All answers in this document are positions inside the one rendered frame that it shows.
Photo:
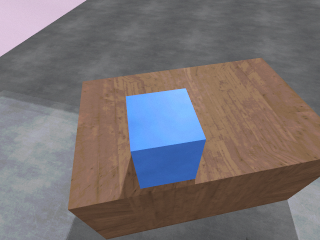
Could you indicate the carton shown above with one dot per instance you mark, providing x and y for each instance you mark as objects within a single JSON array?
[{"x": 165, "y": 135}]

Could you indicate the pedestal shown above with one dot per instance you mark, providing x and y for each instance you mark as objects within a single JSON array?
[{"x": 262, "y": 146}]

